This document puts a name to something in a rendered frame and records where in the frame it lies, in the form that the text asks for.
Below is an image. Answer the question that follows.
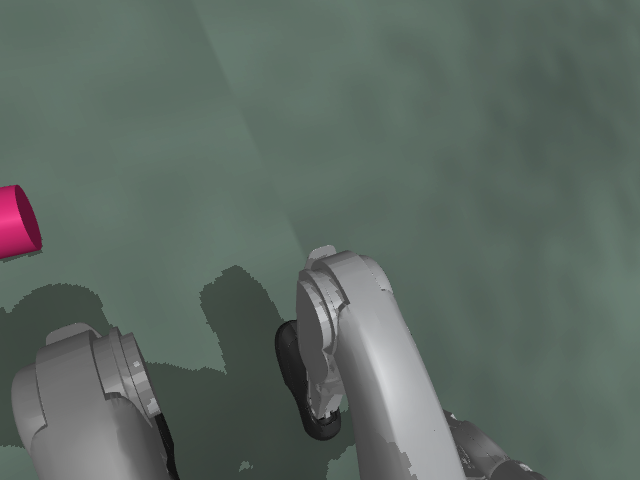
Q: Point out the left robot foot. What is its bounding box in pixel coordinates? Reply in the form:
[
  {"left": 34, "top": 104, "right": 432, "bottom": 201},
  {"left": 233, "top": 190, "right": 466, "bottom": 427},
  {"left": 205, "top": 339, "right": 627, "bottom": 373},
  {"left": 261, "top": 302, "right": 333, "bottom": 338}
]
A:
[{"left": 154, "top": 413, "right": 180, "bottom": 480}]

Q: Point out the right robot foot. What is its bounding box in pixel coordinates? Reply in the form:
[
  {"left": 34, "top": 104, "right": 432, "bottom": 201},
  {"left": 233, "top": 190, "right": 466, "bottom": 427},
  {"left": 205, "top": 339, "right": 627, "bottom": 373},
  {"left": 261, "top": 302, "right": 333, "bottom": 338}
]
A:
[{"left": 275, "top": 320, "right": 341, "bottom": 441}]

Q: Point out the right robot hand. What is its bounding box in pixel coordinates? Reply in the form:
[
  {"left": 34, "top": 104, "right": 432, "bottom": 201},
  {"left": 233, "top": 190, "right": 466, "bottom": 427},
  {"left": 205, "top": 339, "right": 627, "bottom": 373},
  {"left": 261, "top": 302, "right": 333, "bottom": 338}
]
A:
[{"left": 443, "top": 409, "right": 511, "bottom": 480}]

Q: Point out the right robot arm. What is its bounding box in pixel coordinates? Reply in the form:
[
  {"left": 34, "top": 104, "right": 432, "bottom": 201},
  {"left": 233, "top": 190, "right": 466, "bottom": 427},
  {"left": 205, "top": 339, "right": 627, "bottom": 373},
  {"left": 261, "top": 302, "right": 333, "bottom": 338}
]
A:
[{"left": 490, "top": 460, "right": 548, "bottom": 480}]

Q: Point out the can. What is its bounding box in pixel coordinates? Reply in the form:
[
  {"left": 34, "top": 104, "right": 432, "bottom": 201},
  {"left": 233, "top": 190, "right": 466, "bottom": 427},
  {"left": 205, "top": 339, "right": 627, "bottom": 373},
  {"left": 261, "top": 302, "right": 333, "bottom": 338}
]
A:
[{"left": 0, "top": 185, "right": 42, "bottom": 259}]

